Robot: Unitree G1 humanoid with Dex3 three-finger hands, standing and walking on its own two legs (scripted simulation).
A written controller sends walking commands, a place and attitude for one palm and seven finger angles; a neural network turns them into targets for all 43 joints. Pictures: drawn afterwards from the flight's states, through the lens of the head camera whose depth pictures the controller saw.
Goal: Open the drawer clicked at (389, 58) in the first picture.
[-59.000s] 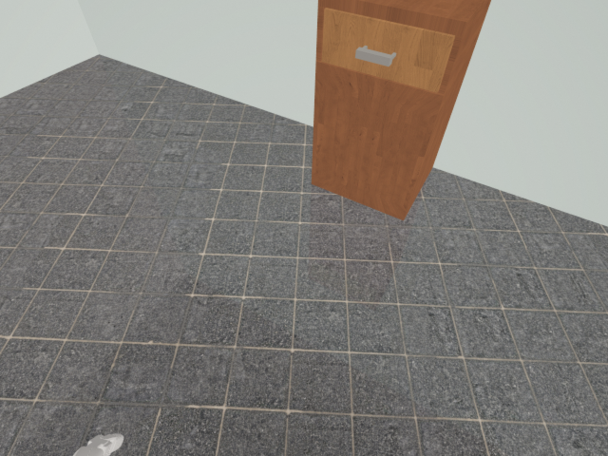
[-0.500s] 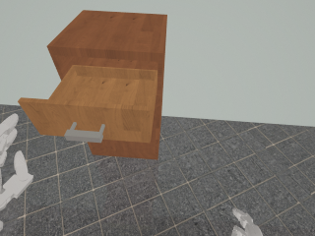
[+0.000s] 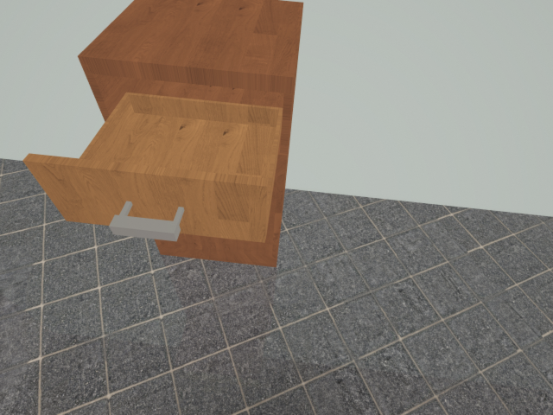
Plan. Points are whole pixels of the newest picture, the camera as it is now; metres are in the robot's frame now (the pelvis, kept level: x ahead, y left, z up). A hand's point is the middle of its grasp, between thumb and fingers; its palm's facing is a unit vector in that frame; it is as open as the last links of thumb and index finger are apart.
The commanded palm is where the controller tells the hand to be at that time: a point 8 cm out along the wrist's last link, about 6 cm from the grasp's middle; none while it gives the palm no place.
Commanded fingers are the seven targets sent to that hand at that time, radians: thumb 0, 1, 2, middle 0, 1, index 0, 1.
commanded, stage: let the arm hang, fingers relaxed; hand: left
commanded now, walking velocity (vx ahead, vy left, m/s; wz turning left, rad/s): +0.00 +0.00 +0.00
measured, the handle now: (149, 218) +0.46 +0.26 -0.05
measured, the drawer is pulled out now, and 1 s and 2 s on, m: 0.30 0.30 0.30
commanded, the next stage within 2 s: look to check the result in 0.80 s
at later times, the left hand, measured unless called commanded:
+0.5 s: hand out of the picture -0.03 +0.16 -0.17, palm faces +0.03 -0.98 -0.18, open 7.4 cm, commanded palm none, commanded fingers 0.00 0.90 0.90 -0.20 -0.30 -0.20 -0.30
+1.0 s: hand out of the picture -0.03 +0.14 -0.17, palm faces +0.04 -0.98 -0.17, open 7.4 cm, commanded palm none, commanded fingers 0.00 0.90 0.90 -0.20 -0.30 -0.20 -0.30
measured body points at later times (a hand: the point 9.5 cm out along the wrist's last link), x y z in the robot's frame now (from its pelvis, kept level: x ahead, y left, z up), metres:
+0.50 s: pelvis +0.00 +0.00 +0.01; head +0.00 -0.01 +0.46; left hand -0.03 +0.21 -0.15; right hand -0.04 -0.20 -0.16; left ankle +0.03 +0.12 -0.73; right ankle -0.01 -0.08 -0.73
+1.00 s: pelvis +0.00 -0.01 +0.01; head +0.02 -0.01 +0.46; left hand -0.03 +0.20 -0.15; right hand -0.04 -0.20 -0.16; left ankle +0.03 +0.12 -0.73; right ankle -0.01 -0.08 -0.73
